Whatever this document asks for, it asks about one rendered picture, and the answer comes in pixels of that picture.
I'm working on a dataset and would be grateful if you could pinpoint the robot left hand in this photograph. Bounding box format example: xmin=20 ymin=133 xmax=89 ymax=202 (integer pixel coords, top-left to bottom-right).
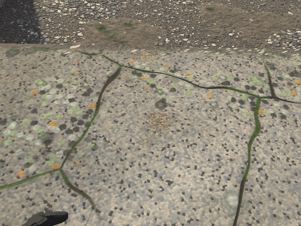
xmin=22 ymin=211 xmax=68 ymax=226

